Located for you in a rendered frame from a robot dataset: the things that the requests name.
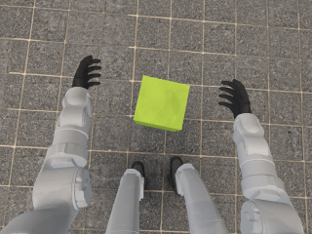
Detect robot right forearm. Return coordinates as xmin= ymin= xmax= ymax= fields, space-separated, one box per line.
xmin=232 ymin=113 xmax=304 ymax=234

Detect robot right hand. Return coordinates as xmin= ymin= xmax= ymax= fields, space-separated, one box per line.
xmin=218 ymin=79 xmax=252 ymax=119

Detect right robot foot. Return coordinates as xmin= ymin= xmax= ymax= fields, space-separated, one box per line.
xmin=170 ymin=156 xmax=183 ymax=197

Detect robot right upper arm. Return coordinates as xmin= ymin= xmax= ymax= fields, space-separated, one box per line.
xmin=240 ymin=198 xmax=303 ymax=234

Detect robot left upper arm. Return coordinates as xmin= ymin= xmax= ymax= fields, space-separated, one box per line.
xmin=0 ymin=166 xmax=93 ymax=234

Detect robot left hand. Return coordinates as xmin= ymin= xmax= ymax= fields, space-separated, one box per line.
xmin=71 ymin=55 xmax=101 ymax=90

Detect right robot shin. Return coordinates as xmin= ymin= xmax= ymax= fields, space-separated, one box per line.
xmin=176 ymin=163 xmax=198 ymax=172

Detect carton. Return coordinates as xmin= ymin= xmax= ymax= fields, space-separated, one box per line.
xmin=133 ymin=75 xmax=190 ymax=132

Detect robot left forearm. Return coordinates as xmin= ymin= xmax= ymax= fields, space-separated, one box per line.
xmin=32 ymin=87 xmax=92 ymax=208

